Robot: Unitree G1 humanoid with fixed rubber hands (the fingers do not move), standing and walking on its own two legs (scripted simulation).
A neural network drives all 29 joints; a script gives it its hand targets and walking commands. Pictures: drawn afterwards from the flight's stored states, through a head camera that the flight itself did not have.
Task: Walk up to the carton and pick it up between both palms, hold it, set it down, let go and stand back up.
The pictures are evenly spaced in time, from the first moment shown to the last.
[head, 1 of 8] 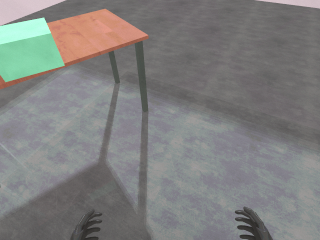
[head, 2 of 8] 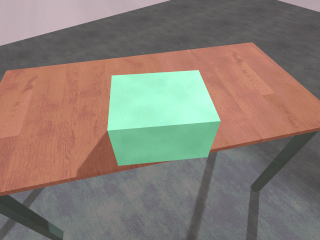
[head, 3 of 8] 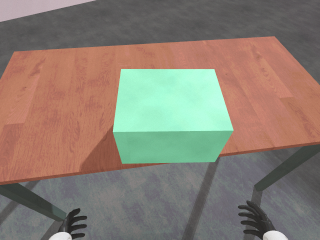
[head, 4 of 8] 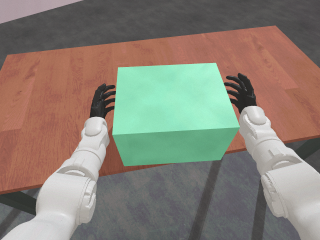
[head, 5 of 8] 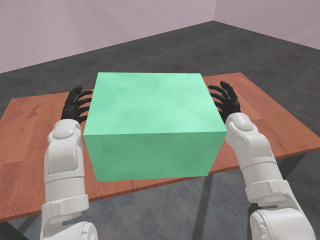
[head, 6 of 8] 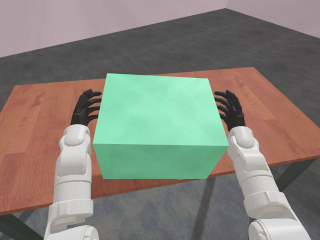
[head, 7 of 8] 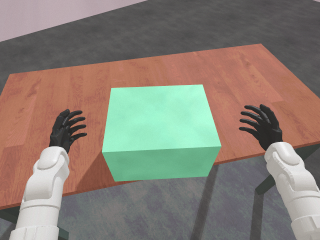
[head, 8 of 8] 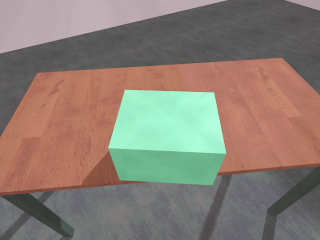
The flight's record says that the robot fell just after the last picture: no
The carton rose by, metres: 0.16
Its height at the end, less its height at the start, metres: +0.00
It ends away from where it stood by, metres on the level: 0.03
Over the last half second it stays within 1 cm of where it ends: yes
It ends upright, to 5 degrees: yes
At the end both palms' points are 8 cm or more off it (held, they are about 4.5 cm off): yes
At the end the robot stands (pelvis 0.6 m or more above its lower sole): yes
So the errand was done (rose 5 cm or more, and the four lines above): yes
